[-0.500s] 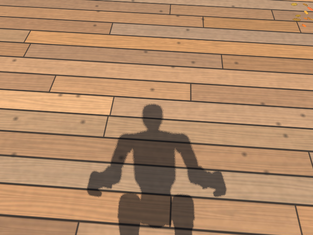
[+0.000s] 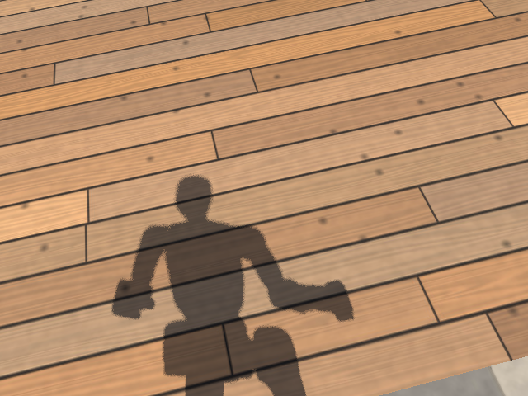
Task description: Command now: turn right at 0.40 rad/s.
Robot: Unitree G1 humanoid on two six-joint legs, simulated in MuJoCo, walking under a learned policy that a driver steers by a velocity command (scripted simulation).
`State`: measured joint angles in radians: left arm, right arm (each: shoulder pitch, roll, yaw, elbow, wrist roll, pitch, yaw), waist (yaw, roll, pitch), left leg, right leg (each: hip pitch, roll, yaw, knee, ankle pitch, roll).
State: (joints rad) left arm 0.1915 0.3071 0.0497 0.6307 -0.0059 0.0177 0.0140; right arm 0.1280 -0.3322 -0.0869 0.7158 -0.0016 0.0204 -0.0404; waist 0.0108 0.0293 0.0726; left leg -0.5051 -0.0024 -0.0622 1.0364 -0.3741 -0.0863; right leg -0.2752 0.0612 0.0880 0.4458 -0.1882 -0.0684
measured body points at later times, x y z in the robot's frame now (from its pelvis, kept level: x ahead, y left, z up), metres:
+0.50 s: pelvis +0.09 +0.01 +0.00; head +0.12 +0.03 +0.45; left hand +0.27 +0.29 -0.08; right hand +0.12 -0.27 -0.12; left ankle +0.00 +0.14 -0.74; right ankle +0.17 -0.11 -0.72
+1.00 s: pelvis +0.32 +0.04 -0.01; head +0.36 +0.06 +0.43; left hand +0.19 +0.30 -0.14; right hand +0.63 -0.06 -0.09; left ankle +0.43 +0.23 -0.71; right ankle +0.22 -0.11 -0.74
